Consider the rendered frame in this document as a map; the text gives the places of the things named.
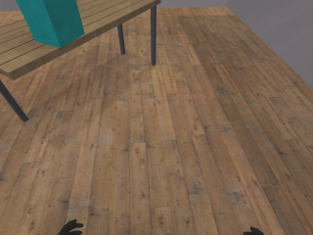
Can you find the carton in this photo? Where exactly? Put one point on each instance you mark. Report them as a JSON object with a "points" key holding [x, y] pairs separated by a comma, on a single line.
{"points": [[52, 22]]}

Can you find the robot left hand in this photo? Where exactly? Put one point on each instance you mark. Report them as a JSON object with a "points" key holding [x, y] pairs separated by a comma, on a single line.
{"points": [[69, 226]]}

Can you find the table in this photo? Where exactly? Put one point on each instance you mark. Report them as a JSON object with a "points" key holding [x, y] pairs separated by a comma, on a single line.
{"points": [[21, 54]]}

